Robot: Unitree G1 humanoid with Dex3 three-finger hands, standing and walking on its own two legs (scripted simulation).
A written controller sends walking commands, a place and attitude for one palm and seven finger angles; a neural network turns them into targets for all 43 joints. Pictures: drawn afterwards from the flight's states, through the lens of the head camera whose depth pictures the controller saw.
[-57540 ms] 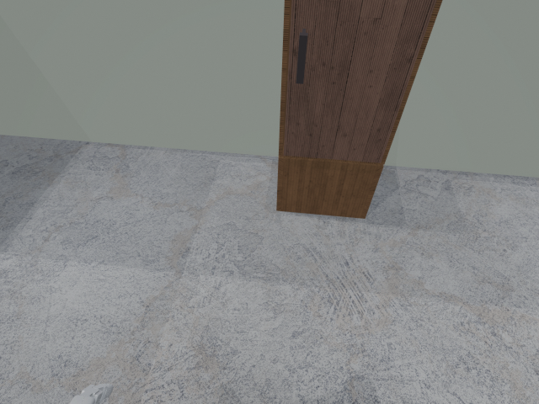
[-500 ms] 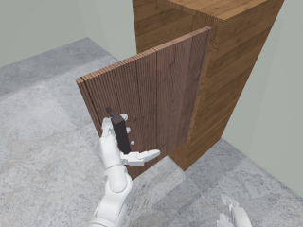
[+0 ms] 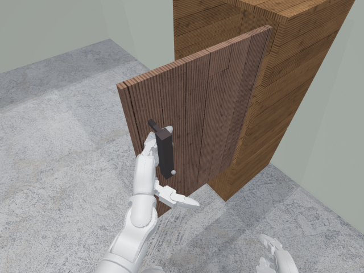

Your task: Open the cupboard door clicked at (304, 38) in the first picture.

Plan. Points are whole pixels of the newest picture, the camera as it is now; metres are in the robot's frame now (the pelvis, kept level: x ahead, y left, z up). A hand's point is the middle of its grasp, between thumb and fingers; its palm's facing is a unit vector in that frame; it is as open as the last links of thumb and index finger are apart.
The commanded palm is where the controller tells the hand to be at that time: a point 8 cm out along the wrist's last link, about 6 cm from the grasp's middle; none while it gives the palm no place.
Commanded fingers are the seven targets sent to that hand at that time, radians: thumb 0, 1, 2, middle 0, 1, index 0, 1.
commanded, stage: slide the hand sideways off the handle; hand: left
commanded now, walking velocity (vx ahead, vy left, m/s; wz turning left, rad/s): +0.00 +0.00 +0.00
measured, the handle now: (160, 149) +0.36 +0.07 +0.08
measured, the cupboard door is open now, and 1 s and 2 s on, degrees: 88 87 87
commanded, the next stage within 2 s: draw the hand back to the body in 1.08 s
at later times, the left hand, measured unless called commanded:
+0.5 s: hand (168, 184) +0.28 +0.05 +0.08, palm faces -0.13 -0.99 -0.01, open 16.0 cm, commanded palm +0.26 +0.12 +0.08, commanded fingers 0.00 -0.50 0.30 -0.15 -0.30 -0.15 -0.30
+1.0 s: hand (132, 203) +0.24 +0.11 +0.08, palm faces -0.04 -1.00 -0.03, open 16.3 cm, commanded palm +0.21 +0.17 +0.08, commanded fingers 0.00 -0.50 0.30 -0.15 -0.30 -0.15 -0.30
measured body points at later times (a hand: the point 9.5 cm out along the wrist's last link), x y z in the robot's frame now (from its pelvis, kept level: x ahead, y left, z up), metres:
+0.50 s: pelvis +0.01 +0.00 +0.01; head +0.03 -0.01 +0.46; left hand +0.28 +0.10 +0.08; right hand +0.17 -0.22 -0.08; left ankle +0.04 +0.11 -0.69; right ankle +0.02 -0.11 -0.69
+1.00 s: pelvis +0.03 -0.02 +0.00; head +0.06 -0.03 +0.45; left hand +0.23 +0.17 +0.08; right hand +0.21 -0.25 -0.08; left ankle +0.04 +0.11 -0.69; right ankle +0.02 -0.11 -0.69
